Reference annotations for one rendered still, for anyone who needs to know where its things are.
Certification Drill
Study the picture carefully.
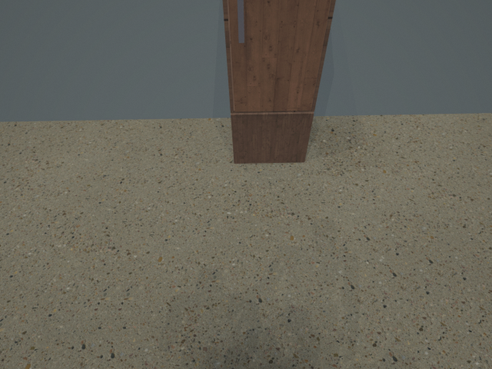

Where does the cupboard door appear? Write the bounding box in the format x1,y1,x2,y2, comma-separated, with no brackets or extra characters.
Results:
228,0,331,111

